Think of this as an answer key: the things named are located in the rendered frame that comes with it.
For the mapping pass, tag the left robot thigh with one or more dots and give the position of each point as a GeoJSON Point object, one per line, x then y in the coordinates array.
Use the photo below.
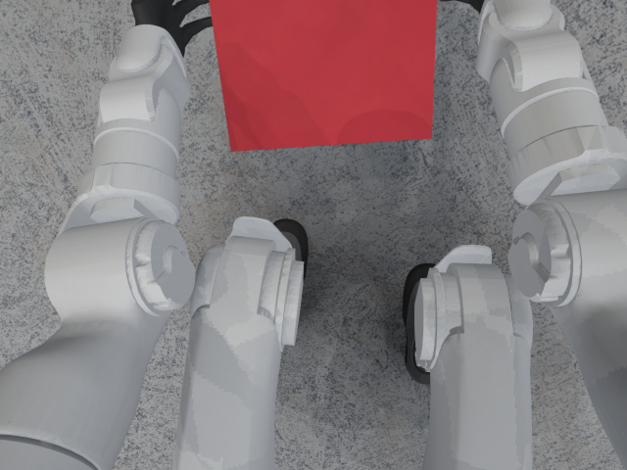
{"type": "Point", "coordinates": [227, 406]}

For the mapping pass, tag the robot right forearm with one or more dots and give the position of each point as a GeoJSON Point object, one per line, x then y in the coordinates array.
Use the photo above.
{"type": "Point", "coordinates": [547, 106]}

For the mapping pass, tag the robot right upper arm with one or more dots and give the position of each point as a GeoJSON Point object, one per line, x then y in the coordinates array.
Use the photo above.
{"type": "Point", "coordinates": [570, 252]}

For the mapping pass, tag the carton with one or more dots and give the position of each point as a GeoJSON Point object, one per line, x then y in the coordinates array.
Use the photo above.
{"type": "Point", "coordinates": [302, 73]}

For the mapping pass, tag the right robot shin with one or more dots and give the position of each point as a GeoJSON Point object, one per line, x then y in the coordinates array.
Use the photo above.
{"type": "Point", "coordinates": [521, 313]}

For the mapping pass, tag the robot left forearm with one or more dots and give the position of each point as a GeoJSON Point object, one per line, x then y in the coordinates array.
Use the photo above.
{"type": "Point", "coordinates": [137, 139]}

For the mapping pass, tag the left robot hand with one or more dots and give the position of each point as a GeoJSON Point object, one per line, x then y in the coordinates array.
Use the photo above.
{"type": "Point", "coordinates": [161, 13]}

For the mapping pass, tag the robot left upper arm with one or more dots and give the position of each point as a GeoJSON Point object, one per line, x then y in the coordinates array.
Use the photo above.
{"type": "Point", "coordinates": [68, 403]}

